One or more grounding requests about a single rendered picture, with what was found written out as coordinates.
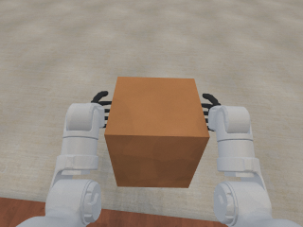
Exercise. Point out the left robot upper arm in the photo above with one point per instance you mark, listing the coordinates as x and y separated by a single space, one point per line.
70 203

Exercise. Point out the carton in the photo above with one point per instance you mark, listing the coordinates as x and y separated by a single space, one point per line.
156 132

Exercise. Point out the right robot forearm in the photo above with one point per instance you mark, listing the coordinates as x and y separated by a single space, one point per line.
234 135

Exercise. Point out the robot right hand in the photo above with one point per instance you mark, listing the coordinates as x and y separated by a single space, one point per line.
214 102

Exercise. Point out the left robot forearm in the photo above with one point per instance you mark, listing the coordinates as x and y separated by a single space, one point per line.
79 142

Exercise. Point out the robot left hand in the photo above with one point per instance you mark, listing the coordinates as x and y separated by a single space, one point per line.
97 99

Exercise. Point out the right robot upper arm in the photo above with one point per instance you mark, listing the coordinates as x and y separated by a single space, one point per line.
245 204

